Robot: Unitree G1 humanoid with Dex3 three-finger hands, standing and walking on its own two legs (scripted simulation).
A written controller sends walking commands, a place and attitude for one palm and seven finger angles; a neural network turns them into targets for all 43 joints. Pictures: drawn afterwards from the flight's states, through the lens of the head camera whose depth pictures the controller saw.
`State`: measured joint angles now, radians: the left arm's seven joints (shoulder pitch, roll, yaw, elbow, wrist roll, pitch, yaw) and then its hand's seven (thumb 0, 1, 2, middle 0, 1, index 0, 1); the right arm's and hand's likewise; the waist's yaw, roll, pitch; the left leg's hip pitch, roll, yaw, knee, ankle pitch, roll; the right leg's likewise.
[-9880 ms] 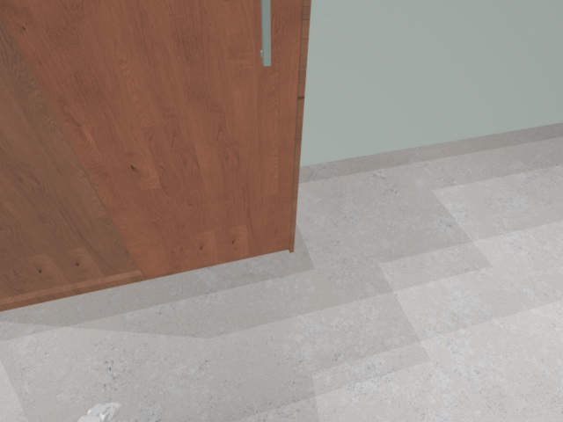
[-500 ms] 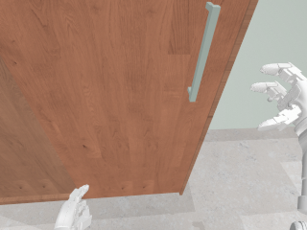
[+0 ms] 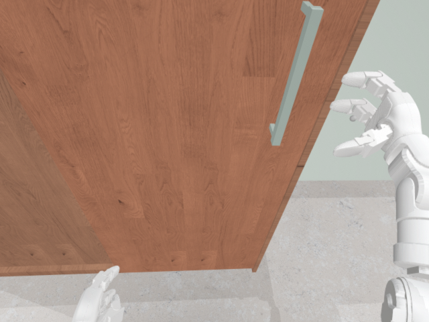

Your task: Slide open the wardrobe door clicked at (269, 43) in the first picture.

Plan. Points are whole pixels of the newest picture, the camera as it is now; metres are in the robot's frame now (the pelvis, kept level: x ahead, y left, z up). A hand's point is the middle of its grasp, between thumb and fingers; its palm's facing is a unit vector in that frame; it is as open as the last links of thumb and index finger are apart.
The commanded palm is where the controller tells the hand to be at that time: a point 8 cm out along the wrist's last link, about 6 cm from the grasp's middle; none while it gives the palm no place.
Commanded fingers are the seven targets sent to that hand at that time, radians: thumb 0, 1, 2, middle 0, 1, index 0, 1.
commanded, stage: move the hooked fingers beside the handle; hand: right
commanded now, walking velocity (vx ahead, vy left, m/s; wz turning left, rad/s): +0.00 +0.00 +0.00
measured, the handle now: (288, 83) +0.48 -0.09 +0.24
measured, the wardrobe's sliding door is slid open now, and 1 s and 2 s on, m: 0.00 0.00 0.00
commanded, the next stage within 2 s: none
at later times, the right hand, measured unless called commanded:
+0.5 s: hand (335, 106) +0.43 -0.16 +0.23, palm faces -0.04 +1.00 -0.01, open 14.0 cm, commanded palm +0.39 -0.22 +0.23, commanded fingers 0.00 0.50 -0.30 0.30 1.20 0.30 1.20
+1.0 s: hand (339, 123) +0.41 -0.17 +0.21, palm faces -0.03 +1.00 -0.02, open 14.0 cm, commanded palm +0.39 -0.22 +0.23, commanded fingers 0.00 0.50 -0.30 0.30 1.20 0.30 1.20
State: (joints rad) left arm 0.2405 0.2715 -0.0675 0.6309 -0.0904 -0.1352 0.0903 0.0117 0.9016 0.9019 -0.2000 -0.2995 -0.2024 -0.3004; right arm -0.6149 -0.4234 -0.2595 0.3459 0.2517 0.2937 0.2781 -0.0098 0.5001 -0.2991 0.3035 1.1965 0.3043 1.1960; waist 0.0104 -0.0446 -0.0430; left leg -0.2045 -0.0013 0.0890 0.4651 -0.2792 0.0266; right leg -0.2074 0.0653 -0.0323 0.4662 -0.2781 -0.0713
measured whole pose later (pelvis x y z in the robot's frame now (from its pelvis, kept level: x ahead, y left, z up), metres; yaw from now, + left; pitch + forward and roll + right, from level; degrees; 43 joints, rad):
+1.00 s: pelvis -0.01 +0.03 +0.00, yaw +1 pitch +1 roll +0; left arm 0.27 0.28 -0.06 0.62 -0.11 -0.09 0.09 0.01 0.90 0.90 -0.20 -0.30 -0.20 -0.30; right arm -0.70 -0.47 -0.29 0.68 0.23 0.18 0.30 -0.01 0.50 -0.30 0.30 1.20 0.30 1.20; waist 0.04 -0.04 -0.05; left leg -0.23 -0.04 0.09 0.46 -0.26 0.06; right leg -0.23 0.03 -0.04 0.48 -0.27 -0.04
